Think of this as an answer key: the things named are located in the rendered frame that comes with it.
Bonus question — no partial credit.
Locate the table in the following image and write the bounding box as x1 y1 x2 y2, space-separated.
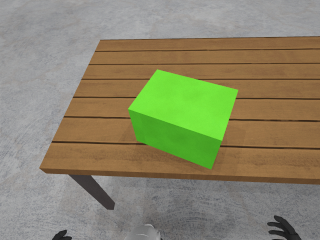
39 36 320 210

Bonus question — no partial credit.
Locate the carton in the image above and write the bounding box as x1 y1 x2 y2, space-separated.
128 69 238 169

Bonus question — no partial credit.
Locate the robot right hand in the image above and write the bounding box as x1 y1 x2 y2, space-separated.
267 215 302 240

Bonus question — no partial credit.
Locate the robot left thigh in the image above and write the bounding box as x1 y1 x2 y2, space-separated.
124 225 161 240

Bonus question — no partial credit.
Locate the robot left hand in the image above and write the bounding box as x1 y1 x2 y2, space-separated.
52 230 72 240

